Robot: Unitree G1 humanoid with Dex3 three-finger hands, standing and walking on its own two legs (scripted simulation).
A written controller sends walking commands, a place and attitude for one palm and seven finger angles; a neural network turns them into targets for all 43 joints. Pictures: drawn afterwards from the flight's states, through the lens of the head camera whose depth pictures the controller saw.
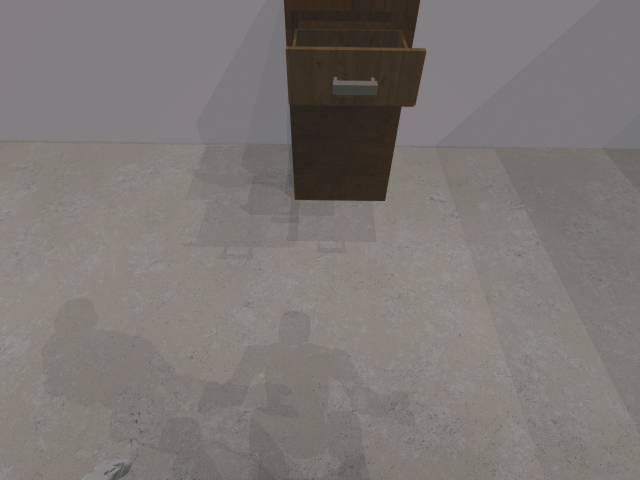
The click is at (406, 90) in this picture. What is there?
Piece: drawer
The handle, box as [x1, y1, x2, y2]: [333, 77, 377, 94]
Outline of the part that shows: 334,77 333,94 376,94 377,83 373,77 371,77 370,81 341,81 337,80 336,77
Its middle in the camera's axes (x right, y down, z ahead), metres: +0.09 -0.44 +1.09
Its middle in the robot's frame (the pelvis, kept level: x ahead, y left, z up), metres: +1.11 -0.04 -0.03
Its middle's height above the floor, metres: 0.74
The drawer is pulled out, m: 0.30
